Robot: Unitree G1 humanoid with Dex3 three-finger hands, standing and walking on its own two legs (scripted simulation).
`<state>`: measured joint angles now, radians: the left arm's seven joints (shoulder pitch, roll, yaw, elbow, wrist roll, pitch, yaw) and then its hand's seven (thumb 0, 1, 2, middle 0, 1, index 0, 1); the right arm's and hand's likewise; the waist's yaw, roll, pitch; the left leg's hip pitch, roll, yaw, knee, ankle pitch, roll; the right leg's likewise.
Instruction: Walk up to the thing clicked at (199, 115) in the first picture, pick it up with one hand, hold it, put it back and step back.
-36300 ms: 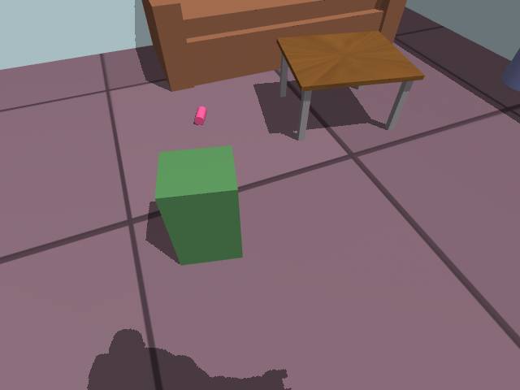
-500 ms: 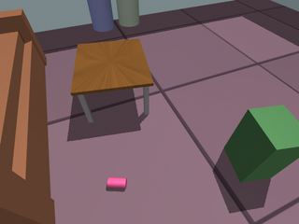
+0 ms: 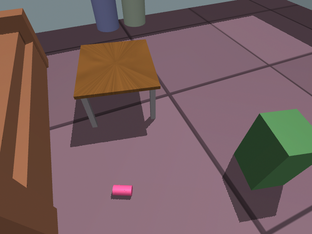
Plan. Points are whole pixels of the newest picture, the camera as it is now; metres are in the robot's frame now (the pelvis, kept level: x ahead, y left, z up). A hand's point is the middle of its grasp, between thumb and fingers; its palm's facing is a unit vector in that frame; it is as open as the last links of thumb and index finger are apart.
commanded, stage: stand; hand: left
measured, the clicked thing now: (122, 190) +0.48 +0.24 -0.75
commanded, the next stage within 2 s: walk up in 0.20 s
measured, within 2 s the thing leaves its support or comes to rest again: neither
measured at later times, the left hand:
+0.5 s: hand out of the picture +0.11 +0.23 -0.16, palm faces -0.03 -0.92 -0.40, open 7.4 cm
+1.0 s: hand (84, 216) +0.20 +0.25 -0.18, palm faces +0.04 -0.93 -0.36, open 7.4 cm
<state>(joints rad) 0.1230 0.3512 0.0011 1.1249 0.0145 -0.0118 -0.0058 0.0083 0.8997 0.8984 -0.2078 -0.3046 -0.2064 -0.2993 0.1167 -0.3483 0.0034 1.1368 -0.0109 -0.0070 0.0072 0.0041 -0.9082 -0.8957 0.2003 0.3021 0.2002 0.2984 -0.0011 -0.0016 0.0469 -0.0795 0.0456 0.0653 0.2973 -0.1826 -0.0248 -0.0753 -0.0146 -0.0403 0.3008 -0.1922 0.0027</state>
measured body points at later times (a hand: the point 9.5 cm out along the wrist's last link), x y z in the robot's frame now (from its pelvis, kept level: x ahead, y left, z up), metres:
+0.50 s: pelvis +0.04 -0.05 -0.02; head +0.06 -0.06 +0.43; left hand +0.11 +0.28 -0.13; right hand +0.06 -0.38 -0.15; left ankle -0.01 +0.13 -0.74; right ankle +0.08 -0.17 -0.75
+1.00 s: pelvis +0.09 -0.02 -0.02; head +0.14 +0.00 +0.42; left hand +0.19 +0.29 -0.15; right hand +0.19 -0.33 -0.13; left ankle +0.12 +0.09 -0.75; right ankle +0.06 -0.17 -0.72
